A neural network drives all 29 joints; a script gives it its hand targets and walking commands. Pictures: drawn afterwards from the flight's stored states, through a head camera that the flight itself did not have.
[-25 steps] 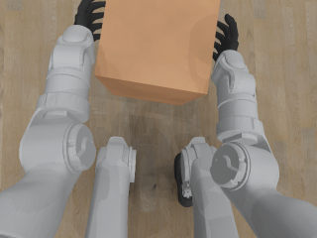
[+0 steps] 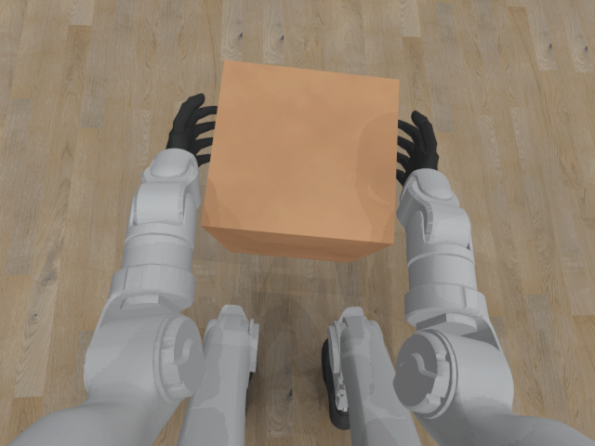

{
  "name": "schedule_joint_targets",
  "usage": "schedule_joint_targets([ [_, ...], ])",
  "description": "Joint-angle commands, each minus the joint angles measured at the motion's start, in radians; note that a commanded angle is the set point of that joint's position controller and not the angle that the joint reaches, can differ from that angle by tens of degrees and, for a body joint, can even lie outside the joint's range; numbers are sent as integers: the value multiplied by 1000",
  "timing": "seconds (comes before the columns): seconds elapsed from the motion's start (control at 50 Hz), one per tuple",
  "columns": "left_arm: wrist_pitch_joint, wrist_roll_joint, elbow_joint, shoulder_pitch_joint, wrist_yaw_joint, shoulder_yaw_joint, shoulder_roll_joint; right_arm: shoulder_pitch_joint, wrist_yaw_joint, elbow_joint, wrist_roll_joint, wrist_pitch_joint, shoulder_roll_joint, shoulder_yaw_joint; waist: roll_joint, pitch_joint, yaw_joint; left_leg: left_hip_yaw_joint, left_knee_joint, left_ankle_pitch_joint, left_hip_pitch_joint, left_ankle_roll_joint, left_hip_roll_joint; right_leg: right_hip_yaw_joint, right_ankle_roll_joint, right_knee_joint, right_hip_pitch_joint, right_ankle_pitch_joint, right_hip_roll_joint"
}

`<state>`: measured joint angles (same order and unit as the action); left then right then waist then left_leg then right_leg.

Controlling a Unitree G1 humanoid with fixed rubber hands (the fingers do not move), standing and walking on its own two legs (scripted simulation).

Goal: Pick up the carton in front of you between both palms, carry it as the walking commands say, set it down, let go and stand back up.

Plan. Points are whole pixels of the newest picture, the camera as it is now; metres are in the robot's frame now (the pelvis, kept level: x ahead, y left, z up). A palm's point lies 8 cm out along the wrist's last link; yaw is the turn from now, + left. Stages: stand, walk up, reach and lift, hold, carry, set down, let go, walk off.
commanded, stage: reach and lift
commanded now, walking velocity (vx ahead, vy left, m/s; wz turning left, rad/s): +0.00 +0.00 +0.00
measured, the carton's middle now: (299, 181) +0.47 +0.01 -0.12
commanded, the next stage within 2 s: hold in 1.94 s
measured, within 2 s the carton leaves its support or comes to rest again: neither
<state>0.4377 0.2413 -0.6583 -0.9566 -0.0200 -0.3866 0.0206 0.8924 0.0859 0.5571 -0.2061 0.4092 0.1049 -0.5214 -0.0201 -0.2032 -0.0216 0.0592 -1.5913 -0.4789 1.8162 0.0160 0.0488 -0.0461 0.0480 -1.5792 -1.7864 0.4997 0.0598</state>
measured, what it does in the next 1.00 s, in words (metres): rises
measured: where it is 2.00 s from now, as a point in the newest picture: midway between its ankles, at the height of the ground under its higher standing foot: (287, 397)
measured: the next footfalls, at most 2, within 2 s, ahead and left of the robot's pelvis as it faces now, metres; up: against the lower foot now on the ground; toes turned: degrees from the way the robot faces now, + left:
none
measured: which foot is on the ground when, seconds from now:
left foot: down 0.00-1.00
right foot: down 0.00-1.00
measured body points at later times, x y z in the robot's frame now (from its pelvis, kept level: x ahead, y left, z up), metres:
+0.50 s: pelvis +0.04 +0.00 +0.14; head +0.16 +0.01 +0.57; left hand +0.43 +0.15 +0.10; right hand +0.43 -0.15 +0.11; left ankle +0.09 +0.12 -0.51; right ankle +0.09 -0.13 -0.51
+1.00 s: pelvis +0.07 -0.01 +0.22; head +0.05 -0.01 +0.67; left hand +0.38 +0.15 +0.24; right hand +0.39 -0.15 +0.24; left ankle +0.09 +0.12 -0.51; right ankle +0.09 -0.13 -0.51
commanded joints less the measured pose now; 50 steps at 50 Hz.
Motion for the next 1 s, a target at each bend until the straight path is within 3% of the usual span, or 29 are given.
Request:
schedule_joint_targets([
  [0.0, -35, -178, -26, -553, -218, 518, -1128, 633, -294, 91, 173, -5, 1035, 607, 96, -912, -2, -82, 228, 267, -725, 9, 112, 106, -20, 206, 462, -222, 129],
  [0.26, -64, -142, -3, -335, -202, 523, -1167, 402, -308, 110, 128, -27, 1067, 621, 43, -718, 13, -38, 472, 253, -967, -9, 104, 55, -34, 456, 712, -211, 113],
  [0.58, -44, -148, 114, -45, -216, 611, -1162, 82, -310, 39, 117, -4, 1099, 722, 24, -468, 25, 3, 800, 381, -1316, -23, 76, -25, -48, 807, 1194, -376, 72],
  [0.8, 30, -171, 227, 136, -215, 677, -1144, -105, -311, -64, 131, 71, 1072, 792, 11, -259, 25, 13, 1039, 489, -1599, -19, 52, -38, -42, 1050, 1497, -499, 42],
  [0.88, 84, -188, 291, 172, -214, 702, -1128, -158, -317, -111, 148, 121, 1060, 808, 12, -172, 24, 12, 1122, 477, -1676, -13, 45, -38, -44, 1125, 1583, -488, 33],
  [0.98, 142, -156, 268, 192, -219, 631, -1111, -159, -326, -94, 121, 174, 1021, 747, 17, 2, 28, 7, 1193, 342, -1691, -17, 42, -35, -51, 1195, 1588, -346, 22],
])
